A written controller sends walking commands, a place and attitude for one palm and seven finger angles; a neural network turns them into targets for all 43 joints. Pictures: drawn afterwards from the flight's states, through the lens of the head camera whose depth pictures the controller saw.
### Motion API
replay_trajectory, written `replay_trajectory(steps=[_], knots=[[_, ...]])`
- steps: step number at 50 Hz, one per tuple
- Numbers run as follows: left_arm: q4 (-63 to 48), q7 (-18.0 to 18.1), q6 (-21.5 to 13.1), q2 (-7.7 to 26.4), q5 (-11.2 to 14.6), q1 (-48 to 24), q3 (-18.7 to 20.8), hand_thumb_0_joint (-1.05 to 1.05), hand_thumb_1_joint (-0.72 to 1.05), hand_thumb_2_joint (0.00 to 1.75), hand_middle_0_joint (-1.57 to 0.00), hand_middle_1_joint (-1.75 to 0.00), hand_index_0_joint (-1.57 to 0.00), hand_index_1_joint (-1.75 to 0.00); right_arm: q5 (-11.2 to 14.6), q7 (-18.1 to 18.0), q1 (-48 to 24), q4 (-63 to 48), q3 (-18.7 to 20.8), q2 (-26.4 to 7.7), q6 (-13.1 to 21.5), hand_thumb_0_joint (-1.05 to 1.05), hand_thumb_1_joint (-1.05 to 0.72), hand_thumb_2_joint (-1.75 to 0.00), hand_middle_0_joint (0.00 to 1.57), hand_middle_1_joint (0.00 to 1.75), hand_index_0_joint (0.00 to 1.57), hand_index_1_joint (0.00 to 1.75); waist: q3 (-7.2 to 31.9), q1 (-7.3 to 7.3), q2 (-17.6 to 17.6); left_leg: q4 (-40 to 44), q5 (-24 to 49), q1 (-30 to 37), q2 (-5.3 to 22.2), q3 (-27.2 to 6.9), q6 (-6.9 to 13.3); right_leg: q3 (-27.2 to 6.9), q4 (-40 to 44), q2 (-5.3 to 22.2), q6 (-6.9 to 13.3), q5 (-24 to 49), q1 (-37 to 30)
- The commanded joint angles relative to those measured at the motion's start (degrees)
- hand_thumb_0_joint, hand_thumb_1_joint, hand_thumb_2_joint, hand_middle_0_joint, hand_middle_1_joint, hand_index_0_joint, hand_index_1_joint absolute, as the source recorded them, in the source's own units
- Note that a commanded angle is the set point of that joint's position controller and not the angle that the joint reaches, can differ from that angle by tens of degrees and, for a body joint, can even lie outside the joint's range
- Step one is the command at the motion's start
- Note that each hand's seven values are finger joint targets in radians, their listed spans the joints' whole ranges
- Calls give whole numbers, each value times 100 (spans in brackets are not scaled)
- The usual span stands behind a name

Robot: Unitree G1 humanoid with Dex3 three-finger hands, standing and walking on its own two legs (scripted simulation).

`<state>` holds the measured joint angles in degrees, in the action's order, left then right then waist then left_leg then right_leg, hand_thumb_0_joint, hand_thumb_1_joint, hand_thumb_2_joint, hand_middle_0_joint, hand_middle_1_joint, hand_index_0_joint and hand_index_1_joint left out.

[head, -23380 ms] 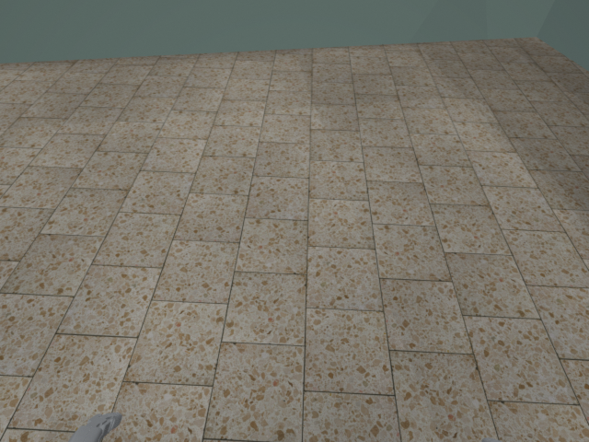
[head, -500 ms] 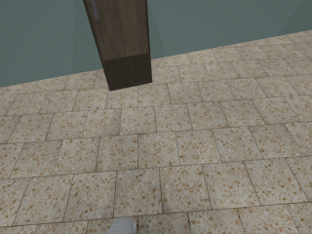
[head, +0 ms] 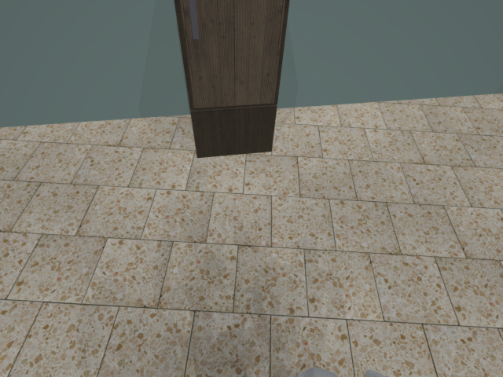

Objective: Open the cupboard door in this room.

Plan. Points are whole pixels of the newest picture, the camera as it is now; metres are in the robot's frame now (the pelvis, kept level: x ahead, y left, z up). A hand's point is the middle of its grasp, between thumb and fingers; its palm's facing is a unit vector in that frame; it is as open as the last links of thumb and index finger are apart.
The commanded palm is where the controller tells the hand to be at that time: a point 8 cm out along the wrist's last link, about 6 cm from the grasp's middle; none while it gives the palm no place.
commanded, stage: stand and wait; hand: left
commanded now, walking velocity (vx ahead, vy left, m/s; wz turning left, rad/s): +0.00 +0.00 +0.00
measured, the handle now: (193, 15) +1.24 +0.33 +0.01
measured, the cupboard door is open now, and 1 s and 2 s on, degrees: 0 0 0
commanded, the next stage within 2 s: turn or walk to find it in 0.26 s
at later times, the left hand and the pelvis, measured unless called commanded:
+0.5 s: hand out of the picture +0.12 +0.13 -0.17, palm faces +0.08 -0.97 -0.23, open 7.2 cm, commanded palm none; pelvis +0.07 -0.05 +0.00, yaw +2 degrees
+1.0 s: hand out of the picture +0.04 +0.11 -0.17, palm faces +0.07 -0.99 -0.16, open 7.3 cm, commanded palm none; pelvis +0.07 -0.04 +0.01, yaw +0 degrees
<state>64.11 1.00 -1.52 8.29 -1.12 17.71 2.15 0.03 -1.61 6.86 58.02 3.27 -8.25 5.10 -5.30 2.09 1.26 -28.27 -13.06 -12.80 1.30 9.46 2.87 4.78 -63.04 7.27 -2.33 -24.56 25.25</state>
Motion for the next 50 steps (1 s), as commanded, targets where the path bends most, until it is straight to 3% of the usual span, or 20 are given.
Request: replay_trajectory(steps=[1, 4, 6, 8, 9, 10, 11, 12, 13, 14, 16, 17, 19, 21, 24, 30, 35, 50], knots=[[-184, 22, 105, 40, 7, 670, 25, 0, 90, 90, -20, -30, -20, -30, -89, 22, 610, 51, -15, -541, -118, 0, -90, -90, 20, 30, 20, 30, 443, 23, -870, 1256, 2883, -302, 1347, -724, 534, -106, 560, 67, -91, 710, -398], [-344, 10, 163, 75, -11, 316, -4, 0, 90, 90, -20, -30, -20, -30, -109, 15, 528, 48, -10, -617, -178, 0, -90, -90, 20, 30, 20, 30, 282, -12, -910, 1204, 2374, -296, 1285, -678, 527, -21, 1530, -5, -129, 1036, -558], [-397, 11, 145, 147, -9, 123, -21, 0, 90, 90, -20, -30, -20, -30, -125, 2, 605, 117, 10, -658, -234, 0, -90, -90, 20, 30, 20, 30, 202, -57, -887, 1051, 2086, -208, 1300, -839, 514, 47, 2136, -90, -126, 992, -752], [-368, 15, 104, 262, -9, 191, -25, 0, 90, 90, -20, -30, -20, -30, -133, -8, 645, 179, 13, -695, -288, 0, -90, -90, 20, 30, 20, 30, 220, 10, -805, 659, 1770, -154, 1252, -863, 358, 100, 2953, -147, -124, 1280, -1176], [-298, 21, 67, 341, -13, 344, -18, 0, 90, 90, -20, -30, -20, -30, -119, -2, 638, 209, 3, -658, -309, 0, -90, -90, 20, 30, 20, 30, 272, 105, -622, 398, 1358, -178, 1075, -761, 158, 99, 3509, -125, -125, 1786, -1479], [-243, 42, 8, 584, -24, 439, -15, 0, 90, 90, -20, -30, -20, -30, -92, 10, 752, 237, -26, -503, -319, 0, -90, -90, 20, 30, 20, 30, 376, 94, -37, 38, 657, -249, 758, -604, -116, -310, 3902, 148, -55, 2465, -1728], [-274, 57, -46, 843, -31, 286, -14, 0, 90, 90, -20, -30, -20, -30, -54, 31, 928, 219, -64, -292, -362, 0, -90, -90, 20, 30, 20, 30, 279, -66, 688, -213, -442, -557, 403, -456, -335, -1082, 4142, 760, 216, 3055, -1734], [-306, 37, -48, 1022, 5, 122, -5, 0, 90, 90, -20, -30, -20, -30, -63, 46, 1115, 257, -84, -234, -411, 0, -90, -90, 20, 30, 20, 30, 190, -200, 960, -302, -1036, -396, 185, -347, -426, -1208, 4364, 1165, 555, 3345, -1440], [-342, 34, -70, 1076, 37, -77, 29, 0, 90, 90, -20, -30, -20, -30, -73, 30, 1263, 356, -90, -245, -488, 0, -90, -90, 20, 30, 20, 30, 369, -239, 1271, -513, -1353, -63, 216, -428, -469, -1339, 4677, 1231, 838, 2846, -1204], [-368, 48, -76, 1053, 51, -235, 61, 0, 90, 90, -20, -30, -20, -30, -83, 35, 1251, 390, -86, -311, -533, 0, -90, -90, 20, 30, 20, 30, 326, -223, 1474, -702, -1417, 21, 284, -511, -462, -1297, 4828, 1140, 914, 2433, -1019], [-361, 81, -37, 894, 53, -370, 48, 0, 90, 90, -20, -30, -20, -30, -78, 35, 1250, 450, -95, -300, -536, 0, -90, -90, 20, 30, 20, 30, 283, -239, 1143, -692, -1178, -58, 321, -644, -440, -1020, 4609, 972, 918, 2646, -1169], [-351, 92, -38, 836, 67, -385, 50, 0, 90, 90, -20, -30, -20, -30, -73, 26, 1370, 537, -123, -245, -513, 0, -90, -90, 20, 30, 20, 30, 441, -263, 861, -381, -922, -5, 337, -695, -432, -889, 4407, 902, 892, 2866, -1377], [-323, 99, -29, 776, 118, -448, 24, 0, 90, 90, -20, -30, -20, -30, -65, 19, 1591, 693, -149, -246, -440, 0, -90, -90, 20, 30, 20, 30, 733, -315, 368, 427, 309, 404, 408, -786, -410, -570, 4006, 607, 667, 2783, -1497], [-298, 92, -20, 604, 137, -385, -15, 0, 90, 90, -20, -30, -20, -30, -87, -1, 1508, 725, -146, -378, -372, 0, -90, -90, 20, 30, 20, 30, 870, -190, -201, 592, 1265, 512, 658, -925, -339, -232, 3776, 197, 390, 2698, -1679], [-195, 101, 42, 615, 108, -383, -17, 0, 90, 90, -20, -30, -20, -30, -75, -15, 1289, 737, -159, -288, -395, 0, -90, -90, 20, 30, 20, 30, 488, -135, -431, 782, 930, 274, 673, -851, -358, -217, 3972, 151, 300, 2329, -1697], [-43, 117, 41, 562, 103, -167, -79, 0, 90, 90, -20, -30, -20, -30, -69, -48, 1430, 804, -178, -251, -430, 0, -90, -90, 20, 30, 20, 30, 244, -163, -192, 933, 550, 326, 641, -779, -359, -304, 4265, 144, 327, 2239, -1669], [6, 120, 52, 509, 88, -44, -99, 0, 90, 90, -20, -30, -20, -30, -70, -46, 1449, 775, -185, -237, -464, 0, -90, -90, 20, 30, 20, 30, -89, -186, -79, 1044, 65, 312, 588, -749, -335, -423, 4575, 106, 315, 1456, -1365], [77, 133, 24, 378, 69, 292, -117, 0, 90, 90, -20, -30, -20, -30, -60, -57, 1564, 755, -197, -199, -421, 0, -90, -90, 20, 30, 20, 30, -40, -200, -132, 1097, -82, 284, 558, -739, -280, -462, 4596, 60, 313, 1303, -1312]])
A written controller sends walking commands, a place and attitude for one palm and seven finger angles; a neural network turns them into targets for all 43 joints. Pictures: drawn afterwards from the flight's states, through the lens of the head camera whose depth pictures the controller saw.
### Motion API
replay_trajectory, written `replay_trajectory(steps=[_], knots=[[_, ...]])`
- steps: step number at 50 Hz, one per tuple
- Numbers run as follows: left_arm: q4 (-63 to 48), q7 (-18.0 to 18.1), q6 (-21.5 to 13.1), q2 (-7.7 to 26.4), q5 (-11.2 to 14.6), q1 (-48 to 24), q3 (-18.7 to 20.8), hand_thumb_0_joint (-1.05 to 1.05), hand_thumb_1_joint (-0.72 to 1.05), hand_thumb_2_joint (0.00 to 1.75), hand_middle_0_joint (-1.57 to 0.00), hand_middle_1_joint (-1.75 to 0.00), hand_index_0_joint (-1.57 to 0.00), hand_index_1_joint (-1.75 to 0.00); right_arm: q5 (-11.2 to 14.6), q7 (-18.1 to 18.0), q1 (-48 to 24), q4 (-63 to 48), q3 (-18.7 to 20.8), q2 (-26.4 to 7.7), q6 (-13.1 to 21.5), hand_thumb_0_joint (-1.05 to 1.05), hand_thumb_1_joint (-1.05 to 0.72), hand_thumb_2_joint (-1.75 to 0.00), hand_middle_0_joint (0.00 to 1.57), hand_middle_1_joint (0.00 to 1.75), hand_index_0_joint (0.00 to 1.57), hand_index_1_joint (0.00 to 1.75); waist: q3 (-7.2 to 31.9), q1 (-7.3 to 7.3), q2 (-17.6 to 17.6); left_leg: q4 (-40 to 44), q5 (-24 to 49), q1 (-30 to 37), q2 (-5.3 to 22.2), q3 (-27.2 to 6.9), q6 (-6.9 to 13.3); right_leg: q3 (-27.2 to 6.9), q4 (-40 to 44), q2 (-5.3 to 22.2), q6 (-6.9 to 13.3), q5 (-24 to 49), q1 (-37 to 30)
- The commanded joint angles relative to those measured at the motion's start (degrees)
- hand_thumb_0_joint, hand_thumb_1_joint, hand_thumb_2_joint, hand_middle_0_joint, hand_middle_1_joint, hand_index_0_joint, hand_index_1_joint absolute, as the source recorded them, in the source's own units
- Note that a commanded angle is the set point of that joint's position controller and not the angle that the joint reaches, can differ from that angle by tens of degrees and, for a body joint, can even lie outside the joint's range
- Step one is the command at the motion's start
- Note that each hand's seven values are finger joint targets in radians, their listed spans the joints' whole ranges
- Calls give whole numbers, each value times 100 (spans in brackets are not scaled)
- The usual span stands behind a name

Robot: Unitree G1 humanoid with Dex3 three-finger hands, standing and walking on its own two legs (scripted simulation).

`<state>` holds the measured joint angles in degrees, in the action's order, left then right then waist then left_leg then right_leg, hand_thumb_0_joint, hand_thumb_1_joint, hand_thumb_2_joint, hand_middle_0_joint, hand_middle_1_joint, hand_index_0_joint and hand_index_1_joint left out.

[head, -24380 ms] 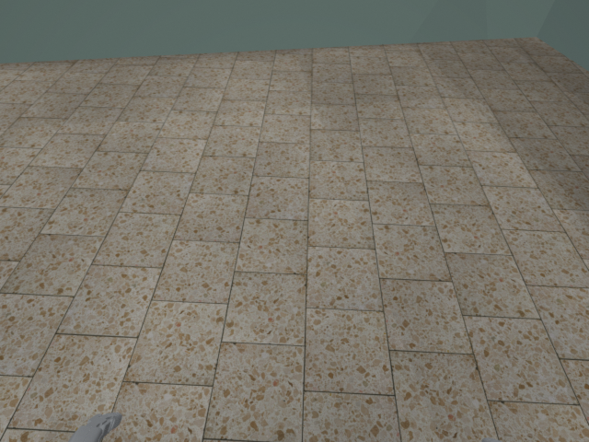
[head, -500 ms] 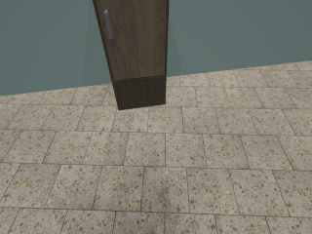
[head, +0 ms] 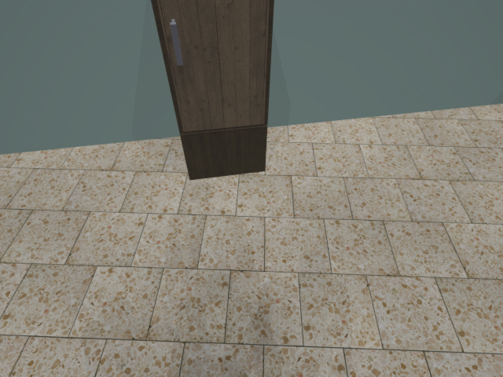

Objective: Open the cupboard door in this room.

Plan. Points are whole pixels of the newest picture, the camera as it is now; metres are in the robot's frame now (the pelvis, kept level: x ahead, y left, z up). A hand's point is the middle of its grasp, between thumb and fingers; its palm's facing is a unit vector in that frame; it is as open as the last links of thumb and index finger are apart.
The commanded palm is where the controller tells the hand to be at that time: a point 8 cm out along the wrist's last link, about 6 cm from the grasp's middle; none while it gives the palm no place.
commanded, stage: look at it before walking up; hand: left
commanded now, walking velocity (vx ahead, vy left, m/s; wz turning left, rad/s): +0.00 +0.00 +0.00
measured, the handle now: (176, 42) +1.17 +0.36 +0.00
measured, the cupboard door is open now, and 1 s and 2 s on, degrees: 0 0 0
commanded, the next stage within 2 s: walk to a spot facing it in 0.26 s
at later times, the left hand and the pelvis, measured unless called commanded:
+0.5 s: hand out of the picture +0.00 +0.18 -0.18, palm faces +0.04 -0.98 -0.17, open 7.3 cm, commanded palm none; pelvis +0.01 +0.01 +0.00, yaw -1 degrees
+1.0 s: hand out of the picture +0.08 +0.13 -0.16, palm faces +0.09 -0.98 -0.16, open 7.3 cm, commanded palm none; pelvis +0.18 -0.01 +0.00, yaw -1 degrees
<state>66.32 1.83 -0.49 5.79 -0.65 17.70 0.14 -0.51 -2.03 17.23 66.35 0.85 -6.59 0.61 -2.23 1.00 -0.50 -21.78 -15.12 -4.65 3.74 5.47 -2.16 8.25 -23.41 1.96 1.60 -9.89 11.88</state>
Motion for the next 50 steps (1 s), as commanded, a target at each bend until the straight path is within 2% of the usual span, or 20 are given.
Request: replay_trajectory(steps=[1, 18, 21, 23, 26, 28, 30, 32, 33, 34, 35, 36, 37, 39, 40, 41, 42, 45, 47, 50], knots=[[-149, 55, -80, 621, 21, 311, 84, 0, 90, 90, -20, -30, -20, -30, -3, -13, 543, -80, 49, -376, 32, 0, -90, -90, 20, 30, 20, 30, -327, -78, 46, 435, 149, -532, 319, -363, 233, -801, 613, 592, -80, -118, 2], [-188, 67, -82, 601, 20, 340, 74, 0, 90, 90, -20, -30, -20, -30, 4, -19, 649, -54, 64, -370, 85, 0, -90, -90, 20, 30, 20, 30, -412, -64, 50, 497, 284, -650, 366, -410, 279, -749, 392, 572, -70, 239, -48], [-163, 39, -48, 595, 2, 364, 110, 0, 90, 90, -20, -30, -20, -30, -45, -2, 844, -3, 77, -352, 42, 0, -90, -90, 20, 30, 20, 30, -348, -84, 35, 488, -855, -618, 310, -346, 281, -761, 380, 492, -86, -1048, 74], [-239, -27, 3, 610, -42, 310, 181, 0, 90, 90, -20, -30, -20, -30, -75, 18, 836, -49, 146, -461, 12, 0, -90, -90, 20, 30, 20, 30, -625, -90, -125, 711, -1901, -828, 449, -513, 402, -660, 175, 348, -92, -1923, 509], [-405, -133, 0, 497, -100, 181, 219, 0, 90, 90, -20, -30, -20, -30, -80, 32, 894, -132, 266, -715, 19, 0, -90, -90, 20, 30, 20, 30, -915, -148, -667, 1186, -2900, -844, 1017, -1200, 756, -178, -918, 41, -125, -1786, 1132], [-562, -197, -40, 301, -119, -78, 205, 0, 90, 90, -20, -30, -20, -30, -79, 17, 992, -123, 322, -812, 92, 0, -90, -90, 20, 30, 20, 30, -1109, -259, -993, 1333, -2594, -545, 1421, -1589, 1039, -15, -1708, 73, -126, -1264, 1676], [-721, -247, -95, 292, -104, -325, 235, 0, 90, 90, -20, -30, -20, -30, -97, 21, 1060, -114, 317, -786, 146, 0, -90, -90, 20, 30, 20, 30, -1135, -323, -931, 1247, -1879, -283, 1494, -1575, 1165, -101, -1743, 239, -133, -1370, 1935], [-717, -280, -151, 305, -90, -195, 272, 0, 90, 90, -20, -30, -20, -30, -114, 22, 914, -154, 298, -763, 176, 0, -90, -90, 20, 30, 20, 30, -1021, -174, -667, 865, -1288, -504, 1373, -1204, 1040, -15, -1255, 249, -156, -1244, 1326], [-580, -280, -185, 343, -89, 247, 287, 0, 90, 90, -20, -30, -20, -30, -106, 24, 729, -217, 278, -751, 190, 0, -90, -90, 20, 30, 20, 30, -689, 62, -406, 280, -853, -717, 1125, -846, 864, 55, -661, 181, -140, -868, 508], [-343, -254, -240, 604, -101, 981, 353, 0, 90, 90, -20, -30, -20, -30, -73, 34, 540, -320, 267, -671, 212, 0, -90, -90, 20, 30, 20, 30, -313, 397, 281, -928, -430, -1443, 650, -267, 620, -470, -152, 426, 12, -919, -729], [-72, -178, -311, 1252, -118, 1931, 497, 0, 90, 90, -20, -30, -20, -30, -4, 90, 271, -610, 193, -352, 257, 0, -90, -90, 20, 30, 20, 30, -68, 735, 2021, -2752, -959, -2969, -129, 377, 337, -2561, 614, 1700, 534, -1173, -1891], [69, -91, -297, 1439, -7, 2335, 509, 0, 90, 90, -20, -30, -20, -30, -21, 147, -211, -859, 193, -509, 239, 0, -90, -90, 20, 30, 20, 30, -127, 824, 1889, -3887, -1795, -3474, -154, 2, 341, -3533, 1281, 2329, 809, -1095, -1839], [79, -50, -330, 1292, -4, 2108, 502, 0, 90, 90, -20, -30, -20, -30, -48, 163, -380, -841, 251, -595, 222, 0, -90, -90, 20, 30, 20, 30, -401, 713, 1603, -4507, -1331, -3660, 73, -410, 380, -3407, 1297, 2262, 767, -999, -1541], [-102, -58, -345, 900, -25, 1459, 394, 0, 90, 90, -20, -30, -20, -30, -57, 195, -450, -784, 288, -459, 240, 0, -90, -90, 20, 30, 20, 30, -734, 406, 565, -4836, -591, -3779, 335, -512, 343, -2753, 1231, 2108, 848, -1032, -1020], [-162, -62, -377, 758, -37, 1254, 339, 0, 90, 90, -20, -30, -20, -30, -74, 225, -400, -703, 299, -400, 215, 0, -90, -90, 20, 30, 20, 30, -697, 272, 216, -4726, -269, -3586, 403, -494, 301, -2269, 1232, 1920, 725, -742, -814], [-190, -55, -415, 674, -44, 1189, 315, 0, 90, 90, -20, -30, -20, -30, -84, 256, -278, -629, 302, -301, 194, 0, -90, -90, 20, 30, 20, 30, -518, 174, 96, -4639, -19, -3445, 401, -419, 265, -1866, 1217, 1762, 627, -337, -855], [-193, -56, -450, 686, -59, 1165, 296, 0, 90, 90, -20, -30, -20, -30, -90, 281, -219, -608, 299, -286, 167, 0, -90, -90, 20, 30, 20, 30, -398, 102, 183, -4535, 104, -3396, 391, -341, 195, -1516, 1199, 1636, 552, 44, -891], [-102, -58, -514, 681, -77, 1206, 254, 0, 90, 90, -20, -30, -20, -30, -84, 325, -531, -749, 304, -318, 92, 0, -90, -90, 20, 30, 20, 30, -532, 33, 551, -4099, 403, -3546, 382, -189, 51, -915, 1255, 1443, 496, 1024, -876], [-80, -48, -530, 684, -81, 1232, 244, 0, 90, 90, -20, -30, -20, -30, -71, 366, -855, -885, 276, -297, 86, 0, -90, -90, 20, 30, 20, 30, -686, 30, 681, -3619, 613, -3576, 324, -5, 24, -536, 1284, 1280, 425, 1598, -873], [-22, -27, -511, 684, -75, 1320, 221, 0, 90, 90, -20, -30, -20, -30, -43, 401, -1459, -1129, 190, -285, 124, 0, -90, -90, 20, 30, 20, 30, -866, 140, 894, -2502, 803, -3297, 193, 294, 95, -275, 1275, 1169, 402, 2331, -978]])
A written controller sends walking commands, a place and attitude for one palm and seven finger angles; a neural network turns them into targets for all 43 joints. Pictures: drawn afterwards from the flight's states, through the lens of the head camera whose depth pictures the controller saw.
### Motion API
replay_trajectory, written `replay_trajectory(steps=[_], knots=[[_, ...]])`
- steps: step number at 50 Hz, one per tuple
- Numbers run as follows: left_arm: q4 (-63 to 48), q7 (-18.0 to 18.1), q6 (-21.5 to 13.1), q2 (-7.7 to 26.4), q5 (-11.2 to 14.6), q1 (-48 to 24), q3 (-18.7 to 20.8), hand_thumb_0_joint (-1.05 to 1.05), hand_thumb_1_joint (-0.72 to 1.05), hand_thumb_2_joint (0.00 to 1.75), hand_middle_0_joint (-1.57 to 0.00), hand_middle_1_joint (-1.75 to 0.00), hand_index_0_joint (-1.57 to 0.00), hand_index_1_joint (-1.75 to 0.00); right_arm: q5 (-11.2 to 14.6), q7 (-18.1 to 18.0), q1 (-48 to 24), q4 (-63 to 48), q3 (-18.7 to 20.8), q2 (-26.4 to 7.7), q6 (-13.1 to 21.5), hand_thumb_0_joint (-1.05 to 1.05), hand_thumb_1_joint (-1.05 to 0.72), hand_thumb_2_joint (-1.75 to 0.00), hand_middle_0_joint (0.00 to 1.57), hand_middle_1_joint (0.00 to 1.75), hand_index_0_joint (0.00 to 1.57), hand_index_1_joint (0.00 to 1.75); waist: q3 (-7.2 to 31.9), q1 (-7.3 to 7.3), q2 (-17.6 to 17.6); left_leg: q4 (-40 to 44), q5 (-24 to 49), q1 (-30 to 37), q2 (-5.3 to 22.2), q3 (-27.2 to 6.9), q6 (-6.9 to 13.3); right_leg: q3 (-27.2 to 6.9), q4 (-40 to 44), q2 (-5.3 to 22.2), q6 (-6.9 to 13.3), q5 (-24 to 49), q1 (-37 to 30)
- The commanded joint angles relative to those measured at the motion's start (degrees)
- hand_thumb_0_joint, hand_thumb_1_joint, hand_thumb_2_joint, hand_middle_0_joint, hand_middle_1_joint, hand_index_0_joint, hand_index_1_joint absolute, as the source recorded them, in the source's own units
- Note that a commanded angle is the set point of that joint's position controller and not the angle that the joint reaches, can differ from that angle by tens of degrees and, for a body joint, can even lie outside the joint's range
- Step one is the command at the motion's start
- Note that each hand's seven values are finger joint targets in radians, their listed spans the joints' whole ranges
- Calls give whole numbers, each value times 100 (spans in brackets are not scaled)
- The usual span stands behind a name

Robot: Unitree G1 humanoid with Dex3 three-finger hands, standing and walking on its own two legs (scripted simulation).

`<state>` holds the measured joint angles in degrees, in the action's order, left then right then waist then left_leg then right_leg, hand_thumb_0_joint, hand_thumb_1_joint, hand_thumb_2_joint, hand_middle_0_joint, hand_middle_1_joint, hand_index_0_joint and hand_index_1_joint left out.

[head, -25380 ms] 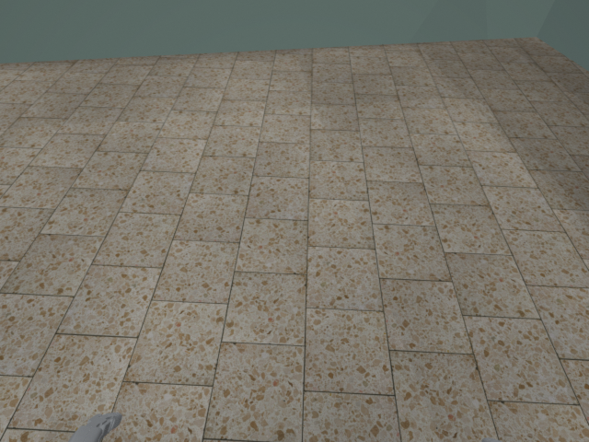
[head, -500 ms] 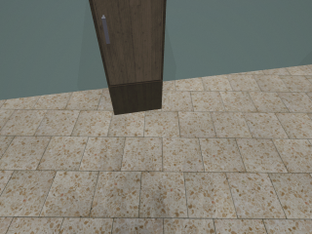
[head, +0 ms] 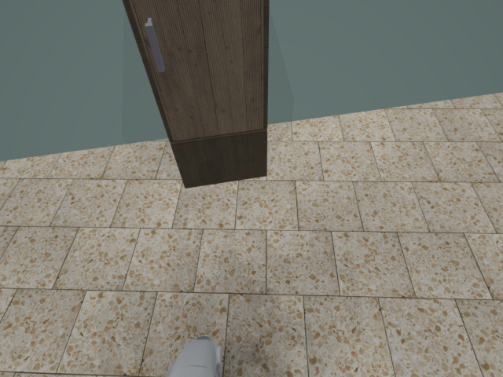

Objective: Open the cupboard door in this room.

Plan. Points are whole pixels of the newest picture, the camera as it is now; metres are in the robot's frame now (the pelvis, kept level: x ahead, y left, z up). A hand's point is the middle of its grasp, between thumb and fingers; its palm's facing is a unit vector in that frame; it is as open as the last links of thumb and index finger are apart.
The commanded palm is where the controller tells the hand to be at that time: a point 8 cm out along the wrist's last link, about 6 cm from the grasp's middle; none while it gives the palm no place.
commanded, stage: walk to a spot facing it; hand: left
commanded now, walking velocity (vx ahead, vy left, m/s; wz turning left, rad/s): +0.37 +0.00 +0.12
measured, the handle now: (155, 45) +0.99 +0.40 +0.00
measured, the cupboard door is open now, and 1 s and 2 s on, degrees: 0 0 0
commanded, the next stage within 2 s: turn to face it in 0.14 s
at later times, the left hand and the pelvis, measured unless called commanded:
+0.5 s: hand (166, 270) +0.33 +0.23 -0.16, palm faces +0.08 -0.97 -0.21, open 7.3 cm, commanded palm none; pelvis +0.23 +0.04 +0.00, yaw +4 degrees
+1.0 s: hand (167, 301) +0.27 +0.21 -0.17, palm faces +0.28 -0.93 -0.23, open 7.3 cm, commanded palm none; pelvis +0.29 +0.02 +0.00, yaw +12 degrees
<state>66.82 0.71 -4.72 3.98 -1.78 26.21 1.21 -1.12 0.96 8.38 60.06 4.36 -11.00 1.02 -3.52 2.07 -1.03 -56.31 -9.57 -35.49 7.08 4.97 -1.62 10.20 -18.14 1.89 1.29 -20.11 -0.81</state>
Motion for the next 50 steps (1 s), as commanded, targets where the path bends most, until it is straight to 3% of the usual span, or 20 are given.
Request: replay_trajectory(steps=[1, 4, 6, 7, 8, 9, 10, 12, 16, 19, 25, 28, 29, 30, 31, 32, 33, 38, 47, 50], knots=[[-37, 97, -75, 908, 33, 492, 127, 0, 90, 90, -20, -30, -20, -30, 20, 110, -725, -552, -173, 163, 111, 0, -90, -90, 20, 30, 20, 30, -725, 72, 968, 1265, 238, -94, -185, 430, 76, -426, 687, 1199, 434, 3590, 118], [-17, 117, -43, 1094, 56, 498, 161, 0, 90, 90, -20, -30, -20, -30, 3, 71, -735, -604, -186, 45, 180, 0, -90, -90, 20, 30, 20, 30, -452, -30, 877, 1847, 166, 780, -508, 634, 290, -309, 126, 1284, 416, 4970, -89], [-44, 129, -39, 1296, 71, 220, 192, 0, 90, 90, -20, -30, -20, -30, -44, -20, 545, -244, -77, -262, 231, 0, -90, -90, 20, 30, 20, 30, 356, -662, 870, 2353, 327, 2364, -744, 647, 454, -104, -1422, 1274, 238, 5744, 50], [-149, 108, -50, 1292, 110, 158, 205, 0, 90, 90, -20, -30, -20, -30, -83, -65, 1476, 9, 18, -627, 236, 0, -90, -90, 20, 30, 20, 30, 1054, -1013, 470, 2451, 873, 3778, -381, 225, 585, -62, -2647, 1096, 65, 4731, 732], [-256, 54, -54, 997, 187, 472, 175, 0, 90, 90, -20, -30, -20, -30, -153, -124, 2150, 165, 184, -1260, 279, 0, -90, -90, 20, 30, 20, 30, 1939, -1094, -855, 2498, 1871, 5355, 1123, -1851, 1173, 7, -4448, 237, -169, 1376, 2236], [-376, 33, -66, 810, 210, 427, 122, 0, 90, 90, -20, -30, -20, -30, -46, -159, 2325, 256, 239, -1557, 231, 0, -90, -90, 20, 30, 20, 30, 2267, -1029, -1278, 3083, 2802, 5642, 2084, -3125, 1720, -647, -5972, -114, -63, -1295, 3013], [-460, 84, -23, 861, 194, -7, 136, 0, 90, 90, -20, -30, -20, -30, 44, -175, 1886, 209, 193, -1363, 215, 0, -90, -90, 20, 30, 20, 30, 1555, -853, -520, 3416, 2571, 4842, 2074, -2761, 1710, -1079, -6387, 157, 38, -1025, 3301], [-501, 42, 53, 714, 129, -431, 146, 0, 90, 90, -20, -30, -20, -30, 0, -218, 1020, -17, 25, -696, 333, 0, -90, -90, 20, 30, 20, 30, 562, -488, -102, 3653, 2481, 3386, 1716, -1840, 1371, -1164, -6332, 552, -98, -308, 3507], [-516, -10, 304, 510, 44, -232, 171, 0, 90, 90, -20, -30, -20, -30, 23, -233, 679, 34, -139, -253, 427, 0, -90, -90, 20, 30, 20, 30, 241, 10, -448, 3954, 3038, 2076, 806, -493, 990, -878, -5073, 604, -309, 110, 2656], [-660, -3, 402, 585, 41, -405, 188, 0, 90, 90, -20, -30, -20, -30, 32, -223, 633, -72, -102, -285, 399, 0, -90, -90, 20, 30, 20, 30, 390, 57, -581, 3925, 3539, 2151, 586, -288, 1026, -730, -4204, 548, -438, 560, 2577], [-1106, 16, 397, 826, 66, -1489, 134, 0, 90, 90, -20, -30, -20, -30, -11, -225, 907, -24, -19, -588, 213, 0, -90, -90, 20, 30, 20, 30, 494, -229, -793, 3359, 3875, 2927, 596, -649, 947, -490, -2370, 244, -456, 504, 2328], [-1066, 24, 330, 974, 90, -1272, 154, 0, 90, 90, -20, -30, -20, -30, -3, -240, 836, -18, -15, -626, 113, 0, -90, -90, 20, 30, 20, 30, 416, -34, -603, 2858, 3083, 2691, 503, -807, 690, -476, -1196, 226, -424, 1123, 1514], [-979, 36, 267, 1165, 83, -983, 188, 0, 90, 90, -20, -30, -20, -30, 23, -227, 863, -17, -28, -549, 102, 0, -90, -90, 20, 30, 20, 30, 565, 102, -260, 2357, 2184, 2394, 272, -685, 444, -632, -626, 473, -414, 2121, 827], [-896, 96, 201, 1638, 22, -741, 261, 0, 90, 90, -20, -30, -20, -30, 66, -194, 1115, -38, -76, -228, 92, 0, -90, -90, 20, 30, 20, 30, 940, 107, 995, 1289, 116, 1422, -310, -238, 123, -1730, -630, 1599, -72, 3907, -205], [-863, 93, 190, 1923, 74, -522, 289, 0, 90, 90, -20, -30, -20, -30, 108, -206, 1098, -174, -99, -180, 15, 0, -90, -90, 20, 30, 20, 30, 1007, 118, 1580, 311, -2580, 1110, -701, -185, -30, -2413, -502, 2618, 603, 5574, -149], [-912, 116, 211, 1766, 106, -698, 225, 0, 90, 90, -20, -30, -20, -30, 97, -251, 1029, -106, -94, -218, -82, 0, -90, -90, 20, 30, 20, 30, 700, 65, 1090, -161, -2703, 1199, -536, -619, -15, -2150, -378, 2557, 854, 5396, 347], [-976, 122, 209, 1660, 107, -1036, 253, 0, 90, 90, -20, -30, -20, -30, 80, -233, 1060, -43, -85, -198, -163, 0, -90, -90, 20, 30, 20, 30, 554, -43, 1356, -461, -2467, 1150, -396, -677, -32, -2015, -216, 2356, 832, 4737, 702], [-1117, 118, 264, 1390, 106, -1434, 213, 0, 90, 90, -20, -30, -20, -30, 65, -133, 1010, 48, -45, -157, -301, 0, -90, -90, 20, 30, 20, 30, 387, -245, 935, -731, -1459, 1198, -382, -551, -134, -956, -2, 1665, 528, 3192, 1152], [-794, 30, 250, 1568, 3, -779, 335, 0, 90, 90, -20, -30, -20, -30, 9, -12, 168, -305, -85, -172, -180, 0, -90, -90, 20, 30, 20, 30, 137, 158, 1195, 1228, -1620, 1234, -284, -101, -79, -1369, 706, 1829, 662, -97, 957], [-704, 0, 260, 1671, 11, -807, 360, 0, 90, 90, -20, -30, -20, -30, 9, -2, 379, -280, -95, -149, -113, 0, -90, -90, 20, 30, 20, 30, 185, 20, 994, 2117, -1440, 1821, -382, 112, 18, -1258, 647, 1740, 600, -603, 1141]])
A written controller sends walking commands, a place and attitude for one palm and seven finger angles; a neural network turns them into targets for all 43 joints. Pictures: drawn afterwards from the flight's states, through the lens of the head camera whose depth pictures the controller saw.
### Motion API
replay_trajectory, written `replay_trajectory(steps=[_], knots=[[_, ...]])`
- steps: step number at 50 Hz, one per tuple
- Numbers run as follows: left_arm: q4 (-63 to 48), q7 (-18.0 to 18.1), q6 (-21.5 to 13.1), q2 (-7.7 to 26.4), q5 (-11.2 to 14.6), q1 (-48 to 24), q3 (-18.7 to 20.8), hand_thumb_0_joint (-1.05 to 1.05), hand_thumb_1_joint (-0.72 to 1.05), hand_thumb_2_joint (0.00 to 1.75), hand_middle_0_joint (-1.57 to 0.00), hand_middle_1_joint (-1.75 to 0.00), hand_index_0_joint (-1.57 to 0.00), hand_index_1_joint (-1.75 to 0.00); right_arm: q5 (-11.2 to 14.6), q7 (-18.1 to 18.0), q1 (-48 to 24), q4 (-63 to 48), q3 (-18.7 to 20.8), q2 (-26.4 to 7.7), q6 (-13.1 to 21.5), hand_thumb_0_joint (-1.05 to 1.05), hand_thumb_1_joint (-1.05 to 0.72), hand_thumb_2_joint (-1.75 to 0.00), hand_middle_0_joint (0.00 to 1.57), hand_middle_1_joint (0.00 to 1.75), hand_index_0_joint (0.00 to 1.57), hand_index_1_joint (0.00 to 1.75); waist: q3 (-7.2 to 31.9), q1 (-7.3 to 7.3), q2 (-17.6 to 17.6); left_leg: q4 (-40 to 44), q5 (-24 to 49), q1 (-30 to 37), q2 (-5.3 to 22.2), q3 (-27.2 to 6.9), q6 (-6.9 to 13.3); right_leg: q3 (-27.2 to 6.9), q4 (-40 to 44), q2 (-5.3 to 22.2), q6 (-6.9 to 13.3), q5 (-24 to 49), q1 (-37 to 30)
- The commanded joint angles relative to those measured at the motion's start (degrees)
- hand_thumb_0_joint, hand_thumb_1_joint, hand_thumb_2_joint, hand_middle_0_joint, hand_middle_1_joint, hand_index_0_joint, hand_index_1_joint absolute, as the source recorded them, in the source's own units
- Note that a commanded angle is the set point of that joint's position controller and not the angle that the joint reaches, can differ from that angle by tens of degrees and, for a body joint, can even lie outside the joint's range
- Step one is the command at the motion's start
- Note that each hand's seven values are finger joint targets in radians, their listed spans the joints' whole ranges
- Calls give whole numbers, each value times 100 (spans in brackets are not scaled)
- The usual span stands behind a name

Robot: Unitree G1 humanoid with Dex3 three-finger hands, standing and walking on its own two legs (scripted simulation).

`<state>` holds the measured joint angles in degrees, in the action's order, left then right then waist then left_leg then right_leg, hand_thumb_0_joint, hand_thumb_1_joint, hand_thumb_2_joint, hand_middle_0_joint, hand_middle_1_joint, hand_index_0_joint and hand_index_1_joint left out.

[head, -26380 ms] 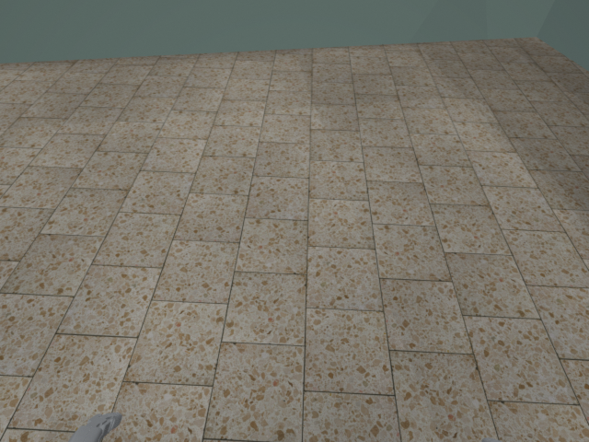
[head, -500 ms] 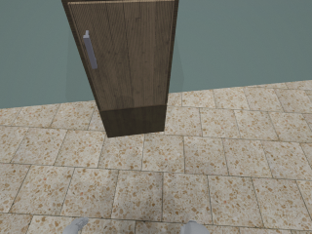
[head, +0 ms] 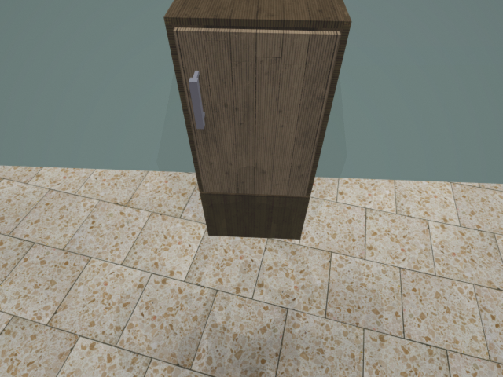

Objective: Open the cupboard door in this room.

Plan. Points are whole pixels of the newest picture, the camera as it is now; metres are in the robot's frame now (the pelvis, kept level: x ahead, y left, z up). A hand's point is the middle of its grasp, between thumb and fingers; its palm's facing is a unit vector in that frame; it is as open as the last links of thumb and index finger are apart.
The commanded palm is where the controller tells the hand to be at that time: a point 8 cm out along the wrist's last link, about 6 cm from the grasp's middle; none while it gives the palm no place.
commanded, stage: take the last steps up to it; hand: left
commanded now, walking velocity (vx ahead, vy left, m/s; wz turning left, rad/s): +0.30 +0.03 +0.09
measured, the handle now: (198, 100) +0.76 +0.23 +0.00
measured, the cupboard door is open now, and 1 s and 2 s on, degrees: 0 0 0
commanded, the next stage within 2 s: come to a stop and stand still in 0.50 s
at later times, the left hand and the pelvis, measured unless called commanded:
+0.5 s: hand (162, 344) +0.20 +0.20 -0.18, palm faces -0.01 -0.98 -0.19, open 7.3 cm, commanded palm none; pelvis +0.12 +0.02 -0.01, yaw +0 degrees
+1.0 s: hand (163, 320) +0.24 +0.21 -0.18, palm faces +0.09 -0.97 -0.23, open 7.3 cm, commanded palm none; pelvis +0.19 +0.02 -0.01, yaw +1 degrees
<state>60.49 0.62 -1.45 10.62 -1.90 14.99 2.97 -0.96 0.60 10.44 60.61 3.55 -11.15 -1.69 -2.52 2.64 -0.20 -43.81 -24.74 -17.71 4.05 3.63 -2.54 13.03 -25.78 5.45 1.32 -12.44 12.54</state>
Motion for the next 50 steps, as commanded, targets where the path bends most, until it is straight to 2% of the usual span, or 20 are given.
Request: replay_trajectory(steps=[1, 2, 3, 4, 5, 6, 11, 14, 19, 23, 26, 27, 28, 29, 31, 34, 36, 45, 48, 50], knots=[[-40, 6, -51, 989, 46, 266, 180, 0, 90, 90, -20, -30, -20, -30, -3, 20, 377, -279, -27, -125, 188, 0, -90, -90, 20, 30, 20, 30, 125, -157, 743, 1357, 326, 588, -114, 346, 129, -1385, 1228, 1289, 481, -1588, 112], [-51, -1, -32, 938, 84, 147, 166, 0, 90, 90, -20, -30, -20, -30, 0, -4, 733, -156, -31, -153, 242, 0, -90, -90, 20, 30, 20, 30, 252, -349, 420, 1994, 709, 1352, -158, 401, 141, -1112, 895, 1083, 297, -1749, 555], [-102, -30, -13, 725, 121, 94, 124, 0, 90, 90, -20, -30, -20, -30, -4, -50, 1076, -33, 14, -423, 306, 0, -90, -90, 20, 30, 20, 30, 349, -505, -436, 2505, 333, 2016, 251, -293, 276, -767, 88, 708, 37, -1746, 1178], [-238, -84, -6, 388, 144, 41, 35, 0, 90, 90, -20, -30, -20, -30, -56, -87, 1378, 8, 136, -908, 320, 0, -90, -90, 20, 30, 20, 30, 155, -665, -1898, 3252, -834, 2196, 1397, -1980, 718, -172, -1274, 33, -263, -1792, 2127], [-431, -87, -5, 354, 73, -317, -2, 0, 90, 90, -20, -30, -20, -30, -57, -122, 1549, -17, 164, -1116, 280, 0, -90, -90, 20, 30, 20, 30, -370, -786, -1823, 3777, -1166, 1764, 1903, -2529, 1149, -447, -2219, -78, -230, -1902, 2574], [-467, -130, -14, 436, 54, -448, 32, 0, 90, 90, -20, -30, -20, -30, -47, -129, 1308, -53, 138, -1060, 275, 0, -90, -90, 20, 30, 20, 30, -642, -675, -1363, 3817, -1159, 1452, 1953, -2448, 1317, -763, -2678, 160, -154, -1623, 2669], [-87, -202, -23, 322, 50, -24, 12, 0, 90, 90, -20, -30, -20, -30, 15, -199, 1054, -16, -37, -509, 506, 0, -90, -90, 20, 30, 20, 30, -574, -328, -506, 3487, 1687, 1606, 1172, -967, 1104, -950, -3484, 198, -286, -389, 2568], [-109, -163, 18, 266, 63, -44, 9, 0, 90, 90, -20, -30, -20, -30, 34, -227, 1369, 129, -42, -471, 575, 0, -90, -90, 20, 30, 20, 30, -369, -302, -549, 3325, 3048, 1953, 1116, -596, 1115, -923, -3569, 171, -362, -189, 2704], [-396, -169, 24, 122, 95, -722, -22, 0, 90, 90, -20, -30, -20, -30, -12, -256, 1704, 338, -29, -334, 595, 0, -90, -90, 20, 30, 20, 30, -698, -429, -652, 3211, 3684, 1859, 1141, -377, 1137, -784, -2441, 168, -325, -73, 2609], [-448, -163, -38, 96, 114, -774, -22, 0, 90, 90, -20, -30, -20, -30, -45, -275, 1669, 437, 4, -383, 563, 0, -90, -90, 20, 30, 20, 30, -557, -389, -806, 2707, 4506, 1792, 1136, -226, 1018, -540, -1282, -88, -105, -182, 1647], [-10, -113, -156, 407, 86, 690, 74, 0, 90, 90, -20, -30, -20, -30, 32, -256, 1522, 441, 28, -462, 551, 0, -90, -90, 20, 30, 20, 30, 266, 291, -270, 1032, 4828, 1247, 774, 9, 687, -472, -341, -340, 57, 728, -580], [175, -49, -227, 846, 28, 1324, 189, 0, 90, 90, -20, -30, -20, -30, 84, -205, 1607, 380, -2, -239, 562, 0, -90, -90, 20, 30, 20, 30, 760, 519, 552, -322, 3181, 90, 335, 308, 455, -1507, -317, 621, 375, 1536, -1939], [298, -6, -245, 1363, 78, 1793, 309, 0, 90, 90, -20, -30, -20, -30, 126, -192, 1840, 234, -39, -5, 552, 0, -90, -90, 20, 30, 20, 30, 1362, 473, 1749, -2139, -677, -814, -460, 322, 266, -3468, 239, 2094, 1076, 2974, -2592], [250, 27, -225, 1319, 166, 1511, 273, 0, 90, 90, -20, -30, -20, -30, 143, -227, 1620, 189, -25, -107, 474, 0, -90, -90, 20, 30, 20, 30, 1146, 402, 1045, -2927, -1023, -946, -277, -349, 347, -3454, 556, 2197, 1381, 2704, -2063], [-37, 80, -182, 863, 174, 422, 181, 0, 90, 90, -20, -30, -20, -30, 103, -181, 1273, 210, -9, 54, 367, 0, -90, -90, 20, 30, 20, 30, 218, 93, 465, -3060, -295, -957, 42, -503, 353, -2907, 971, 1860, 1114, 1464, -583], [-326, 145, -128, 458, 109, -501, 9, 0, 90, 90, -20, -30, -20, -30, 61, -185, 1484, 330, -96, 255, 121, 0, -90, -90, 20, 30, 20, 30, 9, -420, 339, -1885, 163, -12, 171, -475, 155, -1608, 1104, 1351, 743, 2054, 934], [-336, 157, -76, 588, 71, -546, 29, 0, 90, 90, -20, -30, -20, -30, 91, -171, 1492, 336, -82, 261, 7, 0, -90, -90, 20, 30, 20, 30, 103, -422, 531, -1317, 180, 103, 36, -308, 78, -1300, 963, 1176, 731, 2366, 861], [-454, 167, 127, 962, 17, -305, 227, 0, 90, 90, -20, -30, -20, -30, 52, -140, 460, -278, 26, -197, -41, 0, -90, -90, 20, 30, 20, 30, 516, -107, 1007, -442, -26, -314, -173, -306, -24, -1680, 530, 1368, 1009, 2723, -175], [-446, 160, 170, 1007, 18, -343, 219, 0, 90, 90, -20, -30, -20, -30, 68, -145, 450, -306, 13, -179, 15, 0, -90, -90, 20, 30, 20, 30, 540, -195, 1095, 607, 425, 197, -257, -147, 3, -1592, 330, 1178, 818, 2304, -86], [-407, 153, 200, 915, 79, -353, 194, 0, 90, 90, -20, -30, -20, -30, 54, -146, 682, -205, 3, -232, 100, 0, -90, -90, 20, 30, 20, 30, 690, -342, 789, 1911, 1442, 995, -187, -137, 59, -1461, -103, 908, 448, 1555, 165]])
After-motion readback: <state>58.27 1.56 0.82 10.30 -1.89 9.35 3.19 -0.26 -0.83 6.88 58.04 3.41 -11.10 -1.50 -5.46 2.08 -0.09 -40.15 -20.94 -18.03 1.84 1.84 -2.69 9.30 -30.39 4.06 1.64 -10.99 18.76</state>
